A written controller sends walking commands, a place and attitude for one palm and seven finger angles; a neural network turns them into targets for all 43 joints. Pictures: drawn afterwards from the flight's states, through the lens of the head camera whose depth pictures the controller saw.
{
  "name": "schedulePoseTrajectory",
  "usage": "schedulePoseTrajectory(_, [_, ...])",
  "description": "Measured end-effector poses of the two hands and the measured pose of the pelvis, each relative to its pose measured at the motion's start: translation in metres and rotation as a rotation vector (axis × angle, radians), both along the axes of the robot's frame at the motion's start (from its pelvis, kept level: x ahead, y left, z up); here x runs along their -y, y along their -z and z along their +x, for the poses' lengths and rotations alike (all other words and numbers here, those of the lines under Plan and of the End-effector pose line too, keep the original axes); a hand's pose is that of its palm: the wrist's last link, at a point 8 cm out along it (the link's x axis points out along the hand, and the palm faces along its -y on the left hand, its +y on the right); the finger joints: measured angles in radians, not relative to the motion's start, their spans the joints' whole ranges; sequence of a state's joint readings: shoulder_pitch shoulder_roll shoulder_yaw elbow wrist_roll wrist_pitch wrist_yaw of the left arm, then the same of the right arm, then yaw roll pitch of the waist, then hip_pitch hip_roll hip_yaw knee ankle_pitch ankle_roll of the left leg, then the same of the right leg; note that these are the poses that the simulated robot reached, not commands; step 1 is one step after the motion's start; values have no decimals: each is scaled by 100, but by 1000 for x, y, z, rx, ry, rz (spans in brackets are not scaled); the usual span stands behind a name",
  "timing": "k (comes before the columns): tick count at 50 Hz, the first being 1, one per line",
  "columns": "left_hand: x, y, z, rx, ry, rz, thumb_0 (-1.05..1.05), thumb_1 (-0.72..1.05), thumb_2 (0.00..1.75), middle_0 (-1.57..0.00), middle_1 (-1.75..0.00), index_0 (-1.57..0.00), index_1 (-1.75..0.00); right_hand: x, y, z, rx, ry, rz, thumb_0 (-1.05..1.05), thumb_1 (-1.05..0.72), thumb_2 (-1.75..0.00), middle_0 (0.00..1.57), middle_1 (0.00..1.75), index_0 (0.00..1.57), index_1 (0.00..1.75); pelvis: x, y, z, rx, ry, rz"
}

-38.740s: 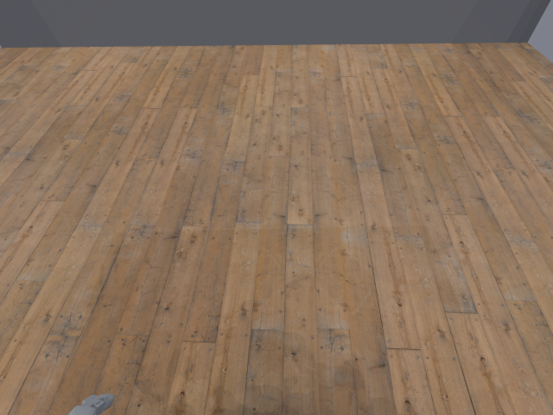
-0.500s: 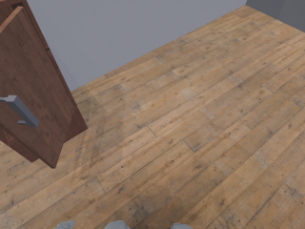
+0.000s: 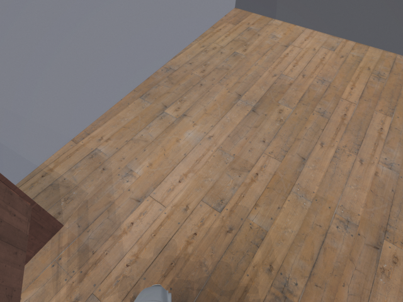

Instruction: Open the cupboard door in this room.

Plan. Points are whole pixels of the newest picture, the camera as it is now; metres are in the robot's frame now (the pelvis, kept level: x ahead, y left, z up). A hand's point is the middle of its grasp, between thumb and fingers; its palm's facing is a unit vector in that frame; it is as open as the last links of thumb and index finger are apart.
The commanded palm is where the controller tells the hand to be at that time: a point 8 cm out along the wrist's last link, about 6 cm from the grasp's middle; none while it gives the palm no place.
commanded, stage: walk to a spot facing it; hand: left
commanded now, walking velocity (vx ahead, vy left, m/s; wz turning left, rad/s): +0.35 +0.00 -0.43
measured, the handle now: out of the picture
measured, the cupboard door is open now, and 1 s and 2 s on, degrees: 48 48 48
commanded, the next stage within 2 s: turn to face it in 1.30 s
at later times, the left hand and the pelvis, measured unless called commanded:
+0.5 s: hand (168, 195) +0.40 +0.11 -0.16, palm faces -0.28 -0.94 -0.20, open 7.4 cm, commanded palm none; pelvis +0.20 -0.03 -0.01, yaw -13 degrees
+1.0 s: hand (173, 166) +0.51 +0.11 -0.17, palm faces -0.27 -0.95 -0.17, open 7.4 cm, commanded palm none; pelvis +0.43 -0.07 +0.00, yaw -19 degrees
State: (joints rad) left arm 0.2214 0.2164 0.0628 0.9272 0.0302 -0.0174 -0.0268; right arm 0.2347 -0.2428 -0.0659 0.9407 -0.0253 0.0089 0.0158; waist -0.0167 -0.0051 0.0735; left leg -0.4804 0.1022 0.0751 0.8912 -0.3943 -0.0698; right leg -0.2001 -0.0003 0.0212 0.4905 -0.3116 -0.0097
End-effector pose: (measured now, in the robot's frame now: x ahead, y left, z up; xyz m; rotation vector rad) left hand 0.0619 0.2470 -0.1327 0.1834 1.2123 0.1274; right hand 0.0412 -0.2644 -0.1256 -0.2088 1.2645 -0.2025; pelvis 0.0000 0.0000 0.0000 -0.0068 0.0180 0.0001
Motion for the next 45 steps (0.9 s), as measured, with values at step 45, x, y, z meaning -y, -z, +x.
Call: schedulePoseTrajectory(45, [58, 27, 378, -217, 225, 8, 0, 92, 90, -20, -30, -19, -30, 40, 2, 359, 195, 245, -5, 0, -91, -89, 20, 30, 20, 30, 53, 12, 388, 21, 322, -8])
